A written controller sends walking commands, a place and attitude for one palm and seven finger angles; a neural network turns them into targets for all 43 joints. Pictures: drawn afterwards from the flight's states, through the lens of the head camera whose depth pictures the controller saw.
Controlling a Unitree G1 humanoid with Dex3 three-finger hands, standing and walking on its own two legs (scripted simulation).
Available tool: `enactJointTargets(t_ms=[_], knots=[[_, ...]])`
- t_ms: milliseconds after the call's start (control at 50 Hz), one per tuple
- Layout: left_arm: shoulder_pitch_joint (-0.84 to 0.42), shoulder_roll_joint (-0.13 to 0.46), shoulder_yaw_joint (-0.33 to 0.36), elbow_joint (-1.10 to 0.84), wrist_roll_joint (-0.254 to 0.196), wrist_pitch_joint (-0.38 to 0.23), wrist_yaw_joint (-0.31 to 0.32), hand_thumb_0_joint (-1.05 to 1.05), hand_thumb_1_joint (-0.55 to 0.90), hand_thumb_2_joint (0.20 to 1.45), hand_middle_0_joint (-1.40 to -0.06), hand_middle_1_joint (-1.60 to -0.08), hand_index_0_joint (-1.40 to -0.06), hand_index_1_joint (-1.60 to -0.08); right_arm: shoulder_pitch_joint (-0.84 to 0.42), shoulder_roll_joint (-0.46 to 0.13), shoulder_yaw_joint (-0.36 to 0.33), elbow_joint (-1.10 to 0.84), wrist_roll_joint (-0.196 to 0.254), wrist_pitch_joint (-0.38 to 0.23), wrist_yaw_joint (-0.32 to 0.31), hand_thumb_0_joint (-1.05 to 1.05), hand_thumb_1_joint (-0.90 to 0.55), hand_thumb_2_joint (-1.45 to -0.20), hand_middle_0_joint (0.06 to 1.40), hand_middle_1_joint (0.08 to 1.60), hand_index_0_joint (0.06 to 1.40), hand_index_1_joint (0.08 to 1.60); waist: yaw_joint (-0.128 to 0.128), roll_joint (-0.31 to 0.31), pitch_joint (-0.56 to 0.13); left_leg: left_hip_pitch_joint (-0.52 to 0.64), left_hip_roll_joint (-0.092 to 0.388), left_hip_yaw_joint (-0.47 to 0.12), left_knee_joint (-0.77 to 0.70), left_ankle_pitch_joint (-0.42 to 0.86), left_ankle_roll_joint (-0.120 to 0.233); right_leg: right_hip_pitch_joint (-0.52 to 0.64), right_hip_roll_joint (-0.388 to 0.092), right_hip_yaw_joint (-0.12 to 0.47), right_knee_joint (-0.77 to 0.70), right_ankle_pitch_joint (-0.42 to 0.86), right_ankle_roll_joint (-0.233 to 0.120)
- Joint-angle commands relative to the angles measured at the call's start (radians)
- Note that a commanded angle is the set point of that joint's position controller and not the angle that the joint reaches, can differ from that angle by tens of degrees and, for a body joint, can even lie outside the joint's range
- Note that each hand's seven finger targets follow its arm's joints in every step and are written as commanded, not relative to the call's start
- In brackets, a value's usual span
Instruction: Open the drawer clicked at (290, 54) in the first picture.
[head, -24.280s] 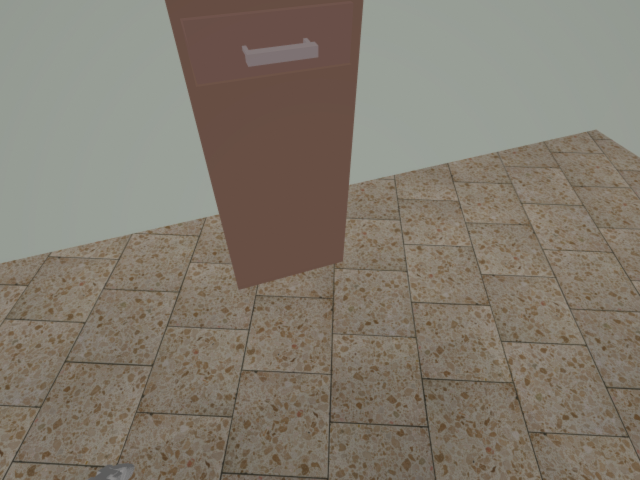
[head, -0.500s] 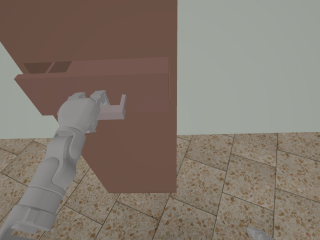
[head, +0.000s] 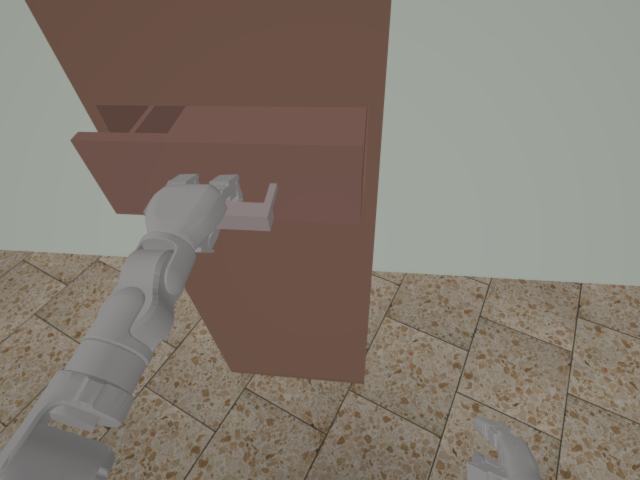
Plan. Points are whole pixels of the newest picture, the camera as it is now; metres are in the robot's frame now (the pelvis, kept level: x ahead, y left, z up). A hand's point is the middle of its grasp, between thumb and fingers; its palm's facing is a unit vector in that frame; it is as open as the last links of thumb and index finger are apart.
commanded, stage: pull the drawer open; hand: left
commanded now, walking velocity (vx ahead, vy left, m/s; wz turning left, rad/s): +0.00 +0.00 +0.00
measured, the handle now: (215, 201) +0.43 +0.17 +0.13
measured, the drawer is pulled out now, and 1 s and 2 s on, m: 0.08 0.26 0.30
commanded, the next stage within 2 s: open the thumb to release the handle in 1.42 s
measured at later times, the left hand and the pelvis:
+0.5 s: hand (182, 297) +0.30 +0.18 +0.11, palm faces +0.08 -0.16 -0.98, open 5.9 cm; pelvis +0.01 +0.01 +0.00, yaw -3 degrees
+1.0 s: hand (152, 371) +0.21 +0.19 +0.11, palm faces +0.06 -0.18 -0.98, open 5.9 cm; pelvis +0.00 +0.00 +0.00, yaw -4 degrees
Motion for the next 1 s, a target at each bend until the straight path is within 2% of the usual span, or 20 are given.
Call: enactJointTargets(t_ms=[0,80,100,160,200,240,280,380,400,420,480,540,600,640,680,740,800,860,900,980], knots=[[-0.216,0.264,0.22,-0.231,-0.009,-0.032,0.04,0.0,0.9,0.9,-0.4,-1.35,-0.4,-1.35,-0.106,-0.127,-0.047,-0.155,-0.014,-0.034,-0.003,0.0,-0.9,-0.9,0.2,0.3,0.2,0.3,0.044,-0.084,-0.349,0.163,0.019,-0.004,-0.012,0.357,-0.001,0.154,-0.073,0.064,-0.053,0.544,0.04],[-0.037,0.194,0.2,-0.387,-0.031,-0.046,0.049,0.0,0.9,0.9,-0.4,-1.35,-0.4,-1.35,-0.127,-0.115,-0.054,-0.189,-0.012,-0.045,0.023,0.0,-0.9,-0.9,0.2,0.3,0.2,0.3,0.059,-0.069,-0.348,0.177,0.025,-0.006,-0.02,0.4,-0.002,0.164,-0.073,0.059,-0.04,0.595,0.045],[0.031,0.216,0.229,-0.418,-0.04,-0.047,0.053,0.0,0.9,0.9,-0.4,-1.35,-0.4,-1.35,-0.13,-0.12,-0.057,-0.198,-0.015,-0.049,0.028,0.0,-0.9,-0.9,0.2,0.3,0.2,0.3,0.067,-0.098,-0.365,0.173,0.026,-0.005,-0.018,0.407,-0.001,0.194,-0.079,0.067,-0.038,0.628,0.049],[0.136,0.205,0.239,-0.508,-0.051,-0.035,0.066,0.0,0.9,0.9,-0.4,-1.35,-0.4,-1.35,-0.14,-0.121,-0.057,-0.204,-0.012,-0.059,0.041,0.0,-0.9,-0.9,0.2,0.3,0.2,0.3,0.066,-0.096,-0.321,0.162,0.026,-0.001,-0.025,0.387,-0.001,0.176,-0.078,0.066,-0.038,0.64,0.057],[0.225,0.242,0.285,-0.542,-0.053,-0.02,0.082,0.0,0.9,0.9,-0.4,-1.35,-0.4,-1.35,-0.152,-0.127,-0.058,-0.208,-0.013,-0.063,0.047,0.0,-0.9,-0.9,0.2,0.3,0.2,0.3,0.076,-0.099,-0.304,0.155,0.025,0.002,-0.024,0.391,-0.005,0.185,-0.08,0.074,-0.036,0.658,0.058],[0.273,0.211,0.268,-0.622,-0.051,-0.006,0.097,0.0,0.9,0.9,-0.4,-1.35,-0.4,-1.35,-0.157,-0.119,-0.06,-0.21,-0.012,-0.071,0.055,0.0,-0.9,-0.9,0.2,0.3,0.2,0.3,0.076,-0.072,-0.302,0.175,0.029,0.002,-0.025,0.415,-0.005,0.169,-0.075,0.065,-0.033,0.64,0.056],[0.348,0.234,0.299,-0.655,-0.05,0.01,0.111,0.0,0.9,0.9,-0.4,-1.35,-0.4,-1.35,-0.162,-0.119,-0.057,-0.207,-0.012,-0.076,0.061,0.0,-0.9,-0.9,0.2,0.3,0.2,0.3,0.081,-0.067,-0.289,0.182,0.031,0.0,-0.025,0.432,-0.009,0.166,-0.071,0.067,-0.033,0.64,0.055],[0.417,0.205,0.272,-0.751,-0.038,0.047,0.125,0.0,0.9,0.9,-0.4,-1.35,-0.4,-1.35,-0.183,-0.114,-0.05,-0.204,-0.012,-0.078,0.071,0.0,-0.9,-0.9,0.2,0.3,0.2,0.3,0.076,-0.052,-0.252,0.208,0.039,-0.006,-0.028,0.459,-0.015,0.126,-0.06,0.062,-0.041,0.577,0.048],[0.46,0.231,0.302,-0.769,-0.047,0.052,0.13,0.0,0.9,0.9,-0.4,-1.35,-0.4,-1.35,-0.185,-0.119,-0.051,-0.202,-0.011,-0.078,0.074,0.0,-0.9,-0.9,0.2,0.3,0.2,0.3,0.077,-0.032,-0.249,0.224,0.043,-0.008,-0.024,0.478,-0.018,0.128,-0.058,0.068,-0.044,0.574,0.043],[0.477,0.183,0.255,-0.798,-0.039,0.057,0.127,0.0,0.9,0.9,-0.4,-1.35,-0.4,-1.35,-0.192,-0.106,-0.045,-0.207,-0.013,-0.081,0.08,0.0,-0.9,-0.9,0.2,0.3,0.2,0.3,0.079,-0.017,-0.255,0.231,0.043,-0.008,-0.023,0.496,-0.017,0.127,-0.061,0.055,-0.041,0.568,0.045],[0.551,0.193,0.271,-0.843,-0.04,0.06,0.128,0.0,0.9,0.9,-0.4,-1.35,-0.4,-1.35,-0.197,-0.103,-0.039,-0.206,-0.016,-0.084,0.087,0.0,-0.9,-0.9,0.2,0.3,0.2,0.3,0.08,-0.055,-0.243,0.242,0.047,-0.015,-0.021,0.519,-0.022,0.123,-0.054,0.059,-0.04,0.575,0.047],[0.577,0.159,0.236,-0.879,-0.034,0.065,0.124,0.0,0.9,0.9,-0.4,-1.35,-0.4,-1.35,-0.206,-0.095,-0.032,-0.211,-0.019,-0.083,0.091,0.0,-0.9,-0.9,0.2,0.3,0.2,0.3,0.074,-0.061,-0.212,0.25,0.053,-0.019,-0.023,0.508,-0.024,0.101,-0.051,0.047,-0.046,0.537,0.045],[0.64,0.186,0.263,-0.918,-0.044,0.068,0.128,0.0,0.9,0.9,-0.4,-1.35,-0.4,-1.35,-0.217,-0.107,-0.023,-0.223,-0.02,-0.081,0.09,0.0,-0.9,-0.9,0.2,0.3,0.2,0.3,0.079,-0.042,-0.208,0.251,0.053,-0.02,-0.019,0.487,-0.027,0.11,-0.048,0.06,-0.052,0.534,0.042],[0.664,0.162,0.242,-0.932,-0.029,0.064,0.125,0.0,0.9,0.9,-0.4,-1.35,-0.4,-1.35,-0.217,-0.094,-0.017,-0.227,-0.024,-0.083,0.091,0.0,-0.9,-0.9,0.2,0.3,0.2,0.3,0.081,-0.052,-0.196,0.242,0.054,-0.018,-0.017,0.476,-0.027,0.103,-0.051,0.06,-0.05,0.528,0.044],[0.72,0.191,0.28,-0.937,-0.03,0.058,0.131,0.0,0.9,0.9,-0.4,-1.35,-0.4,-1.35,-0.218,-0.099,-0.012,-0.233,-0.024,-0.083,0.087,0.0,-0.9,-0.9,0.2,0.3,0.2,0.3,0.09,-0.069,-0.195,0.228,0.056,-0.017,-0.018,0.466,-0.029,0.114,-0.051,0.072,-0.051,0.537,0.047],[0.764,0.177,0.266,-0.982,-0.036,0.059,0.134,0.0,0.9,0.9,-0.4,-1.35,-0.4,-1.35,-0.219,-0.1,-0.005,-0.245,-0.025,-0.084,0.088,0.0,-0.9,-0.9,0.2,0.3,0.2,0.3,0.087,-0.048,-0.192,0.223,0.057,-0.012,-0.013,0.439,-0.028,0.119,-0.058,0.077,-0.053,0.547,0.049],[0.86,0.228,0.336,-0.995,-0.059,0.06,0.147,0.0,0.9,0.9,-0.4,-1.35,-0.4,-1.35,-0.237,-0.114,0.001,-0.257,-0.019,-0.088,0.085,0.0,-0.9,-0.9,0.2,0.3,0.2,0.3,0.098,-0.052,-0.178,0.206,0.057,-0.012,-0.012,0.393,-0.028,0.132,-0.054,0.095,-0.061,0.556,0.049],[0.938,0.22,0.337,-1.01,-0.063,0.046,0.154,0.0,0.9,0.9,-0.4,-1.35,-0.4,-1.35,-0.221,-0.113,0.006,-0.264,-0.02,-0.087,0.08,0.0,-0.9,-0.9,0.2,0.3,0.2,0.3,0.099,-0.069,-0.15,0.178,0.056,-0.004,-0.014,0.367,-0.03,0.127,-0.067,0.097,-0.059,0.572,0.06],[0.995,0.236,0.361,-1.036,-0.077,0.055,0.166,0.0,0.9,0.9,-0.4,-1.35,-0.4,-1.35,-0.237,-0.125,0.005,-0.276,-0.013,-0.088,0.082,0.0,-0.9,-0.9,0.2,0.3,0.2,0.3,0.105,-0.028,-0.145,0.18,0.061,-0.003,-0.01,0.338,-0.03,0.117,-0.06,0.104,-0.066,0.524,0.053],[1.087,0.23,0.366,-1.078,-0.079,0.04,0.183,0.0,0.9,0.9,-0.4,-1.35,-0.4,-1.35,-0.213,-0.129,0.001,-0.292,-0.016,-0.094,0.081,0.0,-0.9,-0.9,0.2,0.3,0.2,0.3,0.11,-0.046,-0.142,0.164,0.061,0.002,-0.001,0.328,-0.028,0.11,-0.073,0.105,-0.062,0.54,0.066]])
